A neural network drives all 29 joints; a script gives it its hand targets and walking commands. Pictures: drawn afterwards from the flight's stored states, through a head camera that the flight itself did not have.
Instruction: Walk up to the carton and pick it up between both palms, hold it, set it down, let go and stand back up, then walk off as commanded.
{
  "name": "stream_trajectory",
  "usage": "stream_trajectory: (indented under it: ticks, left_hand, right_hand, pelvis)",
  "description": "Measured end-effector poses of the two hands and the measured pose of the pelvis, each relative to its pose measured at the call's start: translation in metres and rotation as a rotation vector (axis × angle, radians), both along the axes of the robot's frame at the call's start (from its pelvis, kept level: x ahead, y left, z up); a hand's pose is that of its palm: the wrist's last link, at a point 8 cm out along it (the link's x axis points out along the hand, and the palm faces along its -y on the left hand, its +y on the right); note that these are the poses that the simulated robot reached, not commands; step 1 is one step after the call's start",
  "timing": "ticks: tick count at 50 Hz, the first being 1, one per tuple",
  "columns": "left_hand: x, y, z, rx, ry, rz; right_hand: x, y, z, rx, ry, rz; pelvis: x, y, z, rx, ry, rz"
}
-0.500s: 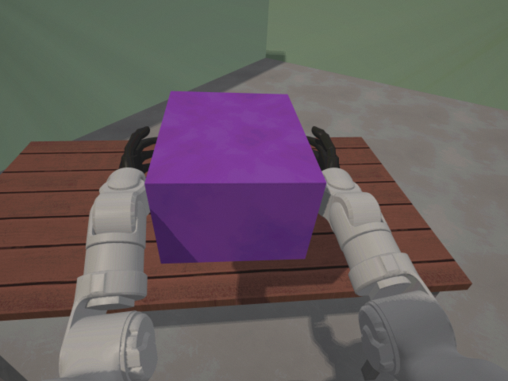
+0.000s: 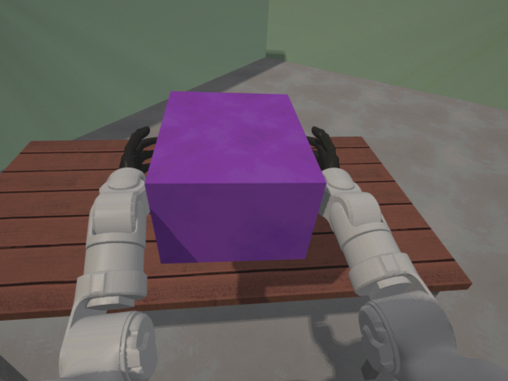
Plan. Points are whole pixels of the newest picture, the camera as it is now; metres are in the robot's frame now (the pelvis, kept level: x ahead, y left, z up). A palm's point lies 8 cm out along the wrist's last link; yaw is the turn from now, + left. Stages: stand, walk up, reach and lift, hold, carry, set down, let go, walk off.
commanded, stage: hold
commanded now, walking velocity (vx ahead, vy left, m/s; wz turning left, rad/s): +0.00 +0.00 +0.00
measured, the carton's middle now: (232, 168) +0.39 +0.01 +0.19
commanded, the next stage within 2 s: none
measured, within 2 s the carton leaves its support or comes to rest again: neither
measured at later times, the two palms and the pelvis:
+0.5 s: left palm (133, 175) +0.37 +0.16 +0.20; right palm (326, 174) +0.37 -0.14 +0.19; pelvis +0.00 +0.00 +0.00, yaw +0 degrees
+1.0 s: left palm (133, 175) +0.37 +0.16 +0.20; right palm (326, 173) +0.37 -0.14 +0.19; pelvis +0.00 +0.00 +0.00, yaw +0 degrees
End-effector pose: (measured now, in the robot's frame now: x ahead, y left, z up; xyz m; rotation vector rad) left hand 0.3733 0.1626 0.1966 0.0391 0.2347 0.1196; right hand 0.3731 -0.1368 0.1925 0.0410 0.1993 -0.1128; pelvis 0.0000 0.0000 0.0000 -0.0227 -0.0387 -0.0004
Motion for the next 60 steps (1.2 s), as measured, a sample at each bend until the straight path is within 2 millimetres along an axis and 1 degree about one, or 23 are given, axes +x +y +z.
stream_trajectory:
  ticks: [60]
  left_hand:
    - [-0.0007, 0.0000, 0.0011, 0.000, -0.003, 0.000]
  right_hand:
    - [-0.0009, 0.0000, 0.0010, 0.000, -0.002, 0.000]
  pelvis:
    - [-0.0003, 0.0000, 0.0000, 0.000, 0.000, 0.000]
